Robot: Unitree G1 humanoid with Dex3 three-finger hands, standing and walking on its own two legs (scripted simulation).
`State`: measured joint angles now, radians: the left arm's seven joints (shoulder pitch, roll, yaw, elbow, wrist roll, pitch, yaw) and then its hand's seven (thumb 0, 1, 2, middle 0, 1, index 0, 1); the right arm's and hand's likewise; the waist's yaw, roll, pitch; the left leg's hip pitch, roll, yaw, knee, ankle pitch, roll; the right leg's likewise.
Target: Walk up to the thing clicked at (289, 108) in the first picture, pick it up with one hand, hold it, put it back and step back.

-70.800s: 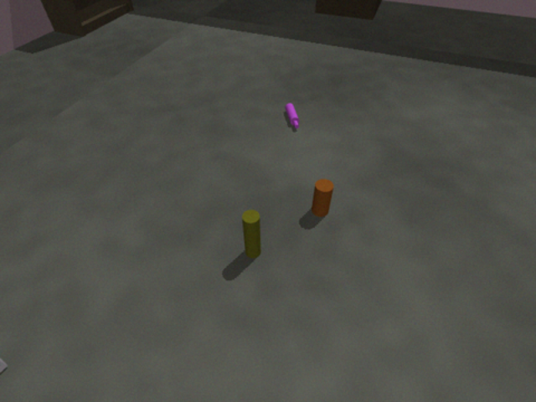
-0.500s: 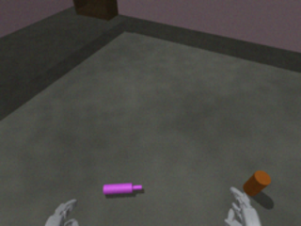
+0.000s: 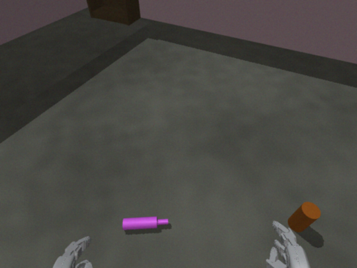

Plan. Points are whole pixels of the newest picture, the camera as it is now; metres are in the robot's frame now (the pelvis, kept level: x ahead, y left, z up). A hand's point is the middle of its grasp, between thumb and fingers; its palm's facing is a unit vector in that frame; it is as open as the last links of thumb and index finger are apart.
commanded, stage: home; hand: left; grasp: from above
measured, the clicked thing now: (145, 222) +0.52 +0.15 -0.69
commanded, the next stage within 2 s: stand in 0.10 s
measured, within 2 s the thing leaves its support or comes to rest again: neither
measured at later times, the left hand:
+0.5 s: hand out of the picture +0.11 +0.24 -0.10, palm faces +0.03 -0.94 -0.35, open 7.3 cm
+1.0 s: hand out of the picture +0.03 +0.25 -0.10, palm faces +0.05 -0.94 -0.34, open 7.3 cm
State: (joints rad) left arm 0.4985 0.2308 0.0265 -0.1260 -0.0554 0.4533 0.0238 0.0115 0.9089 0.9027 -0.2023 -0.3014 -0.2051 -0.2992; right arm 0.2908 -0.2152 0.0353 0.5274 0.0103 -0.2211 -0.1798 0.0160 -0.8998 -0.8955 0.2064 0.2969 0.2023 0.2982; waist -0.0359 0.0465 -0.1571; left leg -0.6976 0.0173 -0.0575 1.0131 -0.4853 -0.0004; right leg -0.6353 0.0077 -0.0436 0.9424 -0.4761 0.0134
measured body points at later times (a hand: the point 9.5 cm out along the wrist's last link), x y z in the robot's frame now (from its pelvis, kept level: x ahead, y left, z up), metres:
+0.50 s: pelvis -0.01 +0.00 +0.03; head +0.01 +0.01 +0.48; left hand +0.10 +0.29 -0.08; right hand +0.10 -0.27 -0.09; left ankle +0.01 +0.11 -0.68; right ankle +0.00 -0.13 -0.68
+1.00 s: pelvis -0.01 +0.01 +0.06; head -0.01 +0.00 +0.51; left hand +0.03 +0.29 -0.07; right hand +0.07 -0.27 -0.08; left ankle +0.01 +0.11 -0.68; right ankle +0.00 -0.13 -0.68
